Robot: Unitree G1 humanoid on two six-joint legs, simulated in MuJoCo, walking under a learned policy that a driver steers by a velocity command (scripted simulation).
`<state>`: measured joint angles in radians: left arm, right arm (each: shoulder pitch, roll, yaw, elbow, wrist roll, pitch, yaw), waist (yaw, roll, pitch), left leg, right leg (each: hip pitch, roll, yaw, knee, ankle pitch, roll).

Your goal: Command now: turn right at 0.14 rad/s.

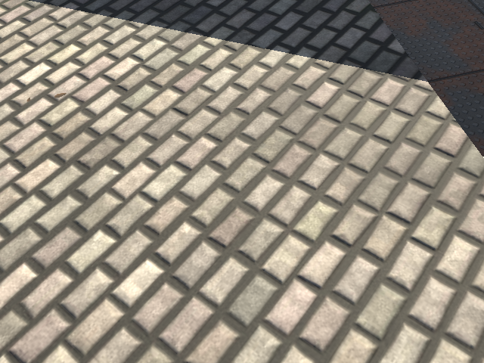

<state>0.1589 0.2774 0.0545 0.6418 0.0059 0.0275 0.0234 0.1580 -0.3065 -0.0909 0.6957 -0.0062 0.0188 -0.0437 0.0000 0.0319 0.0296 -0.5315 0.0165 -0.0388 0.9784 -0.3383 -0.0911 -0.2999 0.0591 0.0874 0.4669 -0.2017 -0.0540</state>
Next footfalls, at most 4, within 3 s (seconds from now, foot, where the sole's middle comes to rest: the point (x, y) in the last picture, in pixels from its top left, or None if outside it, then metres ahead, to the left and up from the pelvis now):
0.14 left None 0.05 0.16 -0.78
0.68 left None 0.01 0.18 -0.78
1.16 right None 0.42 0.14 -0.78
1.62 left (120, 315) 0.60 0.43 -0.78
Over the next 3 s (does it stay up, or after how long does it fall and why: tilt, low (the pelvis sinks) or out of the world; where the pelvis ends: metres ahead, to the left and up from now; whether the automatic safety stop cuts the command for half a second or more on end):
stays up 1.05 0.23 -0.01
